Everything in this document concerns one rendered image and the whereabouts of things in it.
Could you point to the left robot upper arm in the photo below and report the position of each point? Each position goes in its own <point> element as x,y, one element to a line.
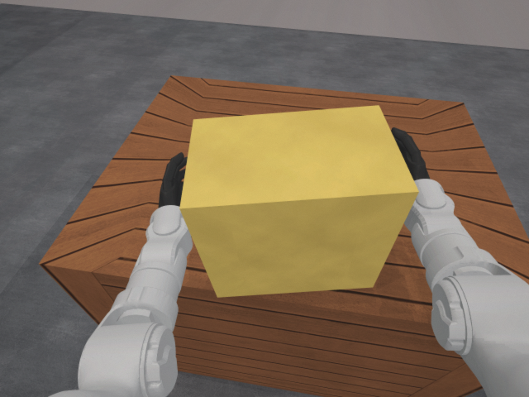
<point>127,360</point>

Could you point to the carton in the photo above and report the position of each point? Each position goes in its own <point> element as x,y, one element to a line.
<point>295,201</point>

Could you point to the pedestal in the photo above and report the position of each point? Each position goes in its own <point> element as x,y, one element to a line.
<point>367,342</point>

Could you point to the left robot forearm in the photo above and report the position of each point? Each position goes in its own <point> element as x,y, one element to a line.
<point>156,280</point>

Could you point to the right robot hand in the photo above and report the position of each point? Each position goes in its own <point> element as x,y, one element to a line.
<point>411,154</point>

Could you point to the left robot hand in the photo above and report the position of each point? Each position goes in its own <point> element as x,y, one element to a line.
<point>172,187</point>

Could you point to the right robot upper arm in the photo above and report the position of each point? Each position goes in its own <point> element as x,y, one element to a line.
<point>485,319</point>

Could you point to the right robot forearm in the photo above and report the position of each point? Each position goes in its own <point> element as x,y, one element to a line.
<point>442,244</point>

